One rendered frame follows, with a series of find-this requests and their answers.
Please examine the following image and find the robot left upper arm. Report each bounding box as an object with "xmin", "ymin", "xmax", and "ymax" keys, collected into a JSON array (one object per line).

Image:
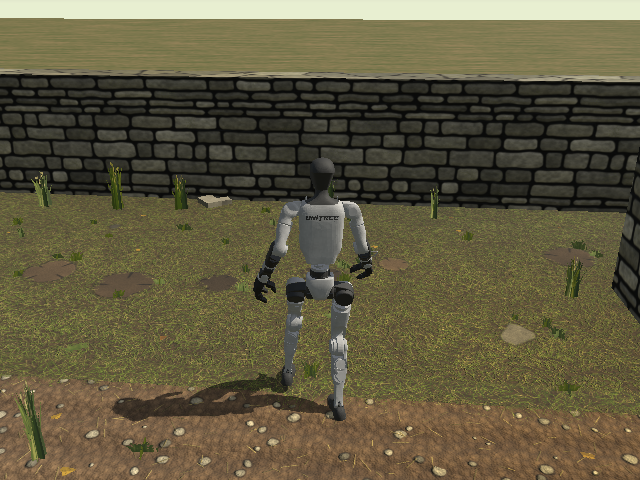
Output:
[{"xmin": 272, "ymin": 201, "xmax": 301, "ymax": 257}]

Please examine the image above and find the robot right hand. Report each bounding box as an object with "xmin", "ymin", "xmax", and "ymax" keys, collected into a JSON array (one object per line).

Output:
[{"xmin": 350, "ymin": 262, "xmax": 373, "ymax": 279}]

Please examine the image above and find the robot right foot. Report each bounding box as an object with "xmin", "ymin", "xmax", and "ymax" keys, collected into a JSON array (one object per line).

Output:
[{"xmin": 328, "ymin": 394, "xmax": 346, "ymax": 421}]

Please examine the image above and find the robot left hand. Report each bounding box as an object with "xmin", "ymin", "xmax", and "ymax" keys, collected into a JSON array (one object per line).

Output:
[{"xmin": 253, "ymin": 277, "xmax": 276, "ymax": 303}]

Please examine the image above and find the robot right upper arm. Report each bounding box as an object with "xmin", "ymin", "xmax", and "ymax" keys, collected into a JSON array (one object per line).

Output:
[{"xmin": 342, "ymin": 201, "xmax": 369, "ymax": 255}]

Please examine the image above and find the robot left forearm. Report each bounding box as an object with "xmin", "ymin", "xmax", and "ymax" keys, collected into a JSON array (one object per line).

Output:
[{"xmin": 257, "ymin": 241, "xmax": 281, "ymax": 283}]

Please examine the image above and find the left robot shin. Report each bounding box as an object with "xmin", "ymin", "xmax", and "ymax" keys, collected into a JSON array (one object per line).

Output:
[{"xmin": 284, "ymin": 314, "xmax": 299, "ymax": 374}]

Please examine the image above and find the robot right forearm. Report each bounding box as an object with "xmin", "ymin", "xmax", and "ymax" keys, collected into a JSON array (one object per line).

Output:
[{"xmin": 358, "ymin": 239, "xmax": 372, "ymax": 269}]

